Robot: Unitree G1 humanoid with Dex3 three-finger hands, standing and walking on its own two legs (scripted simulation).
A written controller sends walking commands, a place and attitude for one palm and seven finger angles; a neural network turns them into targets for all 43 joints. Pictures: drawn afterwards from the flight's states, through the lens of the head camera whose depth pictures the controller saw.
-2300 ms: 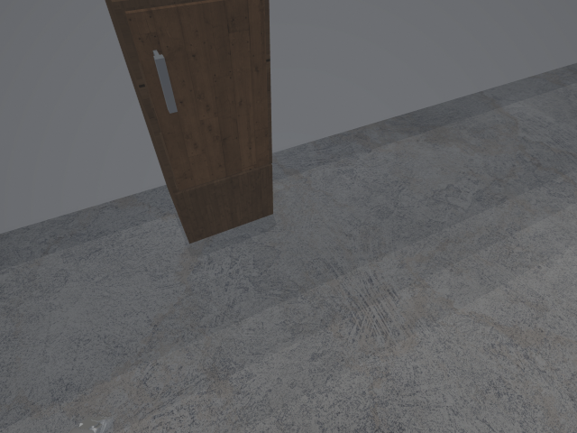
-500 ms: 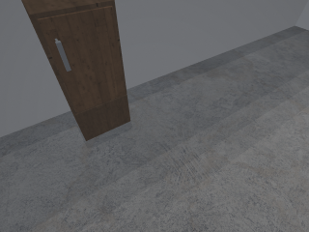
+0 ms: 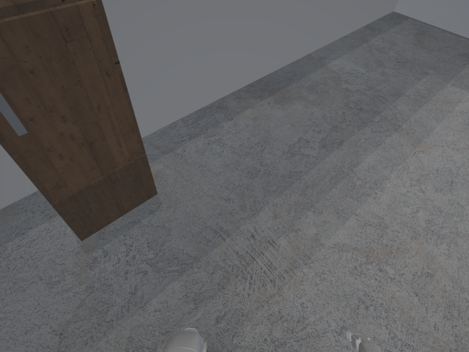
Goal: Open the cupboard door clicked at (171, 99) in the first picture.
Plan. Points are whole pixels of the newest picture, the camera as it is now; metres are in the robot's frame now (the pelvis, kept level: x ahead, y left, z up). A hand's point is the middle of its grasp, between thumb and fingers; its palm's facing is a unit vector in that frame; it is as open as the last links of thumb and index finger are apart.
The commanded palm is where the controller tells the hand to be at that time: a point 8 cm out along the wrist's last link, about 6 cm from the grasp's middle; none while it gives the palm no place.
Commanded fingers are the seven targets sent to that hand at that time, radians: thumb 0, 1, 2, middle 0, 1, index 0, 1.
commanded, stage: walk to a spot facing it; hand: left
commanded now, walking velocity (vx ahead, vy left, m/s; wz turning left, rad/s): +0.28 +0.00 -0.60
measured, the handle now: (2, 105) +0.59 +0.68 +0.00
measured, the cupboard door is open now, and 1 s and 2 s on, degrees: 0 0 0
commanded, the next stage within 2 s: none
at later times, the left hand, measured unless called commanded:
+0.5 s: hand (185, 241) +0.36 +0.16 -0.15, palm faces -0.38 -0.90 -0.22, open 7.4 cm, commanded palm none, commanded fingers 0.00 0.90 0.90 -0.20 -0.30 -0.20 -0.30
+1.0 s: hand (185, 227) +0.41 +0.18 -0.18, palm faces -0.54 -0.82 -0.19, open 7.4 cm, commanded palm none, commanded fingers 0.00 0.90 0.90 -0.20 -0.30 -0.20 -0.30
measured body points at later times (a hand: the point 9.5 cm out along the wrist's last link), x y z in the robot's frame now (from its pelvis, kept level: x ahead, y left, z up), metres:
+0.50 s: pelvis +0.15 +0.03 +0.00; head +0.19 +0.01 +0.44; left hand +0.38 +0.21 -0.13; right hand +0.02 -0.19 -0.15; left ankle +0.12 +0.13 -0.73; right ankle +0.17 -0.09 -0.71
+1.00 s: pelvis +0.22 +0.06 +0.00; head +0.27 +0.07 +0.44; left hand +0.44 +0.22 -0.16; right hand +0.18 -0.21 -0.11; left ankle +0.30 +0.13 -0.73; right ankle +0.14 -0.06 -0.68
